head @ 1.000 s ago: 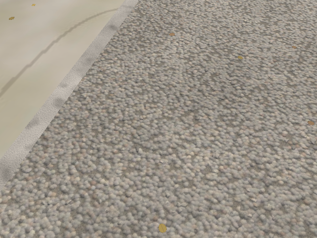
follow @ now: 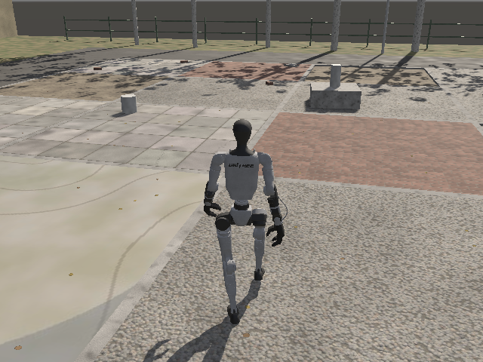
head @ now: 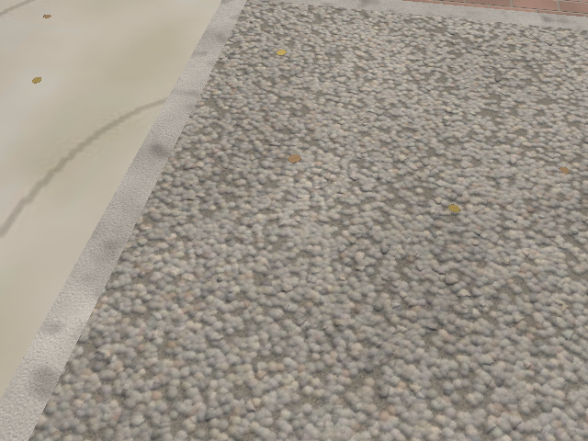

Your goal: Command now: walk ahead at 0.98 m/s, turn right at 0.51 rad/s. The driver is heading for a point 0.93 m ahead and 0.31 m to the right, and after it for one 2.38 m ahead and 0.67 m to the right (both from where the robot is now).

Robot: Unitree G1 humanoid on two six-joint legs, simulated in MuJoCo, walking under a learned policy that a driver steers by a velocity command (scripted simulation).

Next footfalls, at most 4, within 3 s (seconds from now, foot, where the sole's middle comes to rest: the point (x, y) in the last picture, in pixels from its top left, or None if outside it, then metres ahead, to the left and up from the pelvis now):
0.14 right None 0.34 -0.04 -0.77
0.58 left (289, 319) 0.80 0.01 -0.77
1.02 right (440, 259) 0.97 -0.42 -0.77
1.48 left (394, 196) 1.21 -0.33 -0.77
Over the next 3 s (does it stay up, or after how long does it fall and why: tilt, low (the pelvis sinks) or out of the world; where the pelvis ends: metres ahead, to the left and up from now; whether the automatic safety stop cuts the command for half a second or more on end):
stays up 1.15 -0.42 0.02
